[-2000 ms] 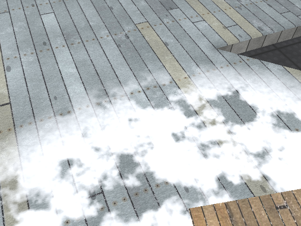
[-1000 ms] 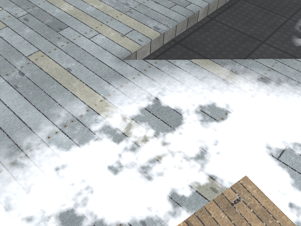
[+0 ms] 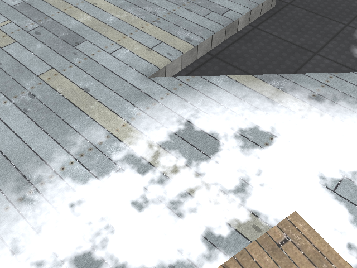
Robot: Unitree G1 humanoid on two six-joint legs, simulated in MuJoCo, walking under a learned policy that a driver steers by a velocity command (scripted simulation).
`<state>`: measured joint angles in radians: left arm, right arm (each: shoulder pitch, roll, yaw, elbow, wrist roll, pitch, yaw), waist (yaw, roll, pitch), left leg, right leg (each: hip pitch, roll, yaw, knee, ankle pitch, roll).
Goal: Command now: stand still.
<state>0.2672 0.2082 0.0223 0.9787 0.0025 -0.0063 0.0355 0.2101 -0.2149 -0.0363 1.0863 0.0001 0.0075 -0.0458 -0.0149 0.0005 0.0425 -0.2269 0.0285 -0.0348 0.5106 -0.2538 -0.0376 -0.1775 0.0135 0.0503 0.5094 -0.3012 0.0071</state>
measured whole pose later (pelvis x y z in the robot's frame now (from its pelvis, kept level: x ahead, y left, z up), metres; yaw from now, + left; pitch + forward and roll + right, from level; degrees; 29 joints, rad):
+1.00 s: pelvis +0.25 -0.01 -0.02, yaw +0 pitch +2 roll +0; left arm -0.06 0.23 0.03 0.82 -0.03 -0.11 -0.04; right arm 0.54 -0.22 -0.03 1.08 0.00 -0.06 -0.02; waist -0.07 0.01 0.04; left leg 0.11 0.04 0.00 0.46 -0.48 -0.01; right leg -0.52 0.01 -0.06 0.58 -0.09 -0.09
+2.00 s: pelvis +0.61 +0.00 +0.00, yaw +0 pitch +0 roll +1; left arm 0.25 0.21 0.03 1.08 0.00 -0.02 0.04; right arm 0.18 -0.22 -0.03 0.99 -0.01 -0.02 -0.03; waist 0.00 0.02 0.01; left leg -0.29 -0.01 0.04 0.47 -0.18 0.02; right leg -0.22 -0.03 0.01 0.52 -0.29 0.02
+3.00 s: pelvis +0.78 +0.02 +0.01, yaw +0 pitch +1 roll +0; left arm 0.09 0.25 0.07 0.96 -0.03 -0.09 -0.01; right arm 0.46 -0.17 -0.02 1.10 -0.01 -0.09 -0.01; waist -0.07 -0.03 0.00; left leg 0.05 -0.04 0.06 0.21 -0.28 0.05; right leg -0.66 -0.11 -0.01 0.85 -0.08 -0.03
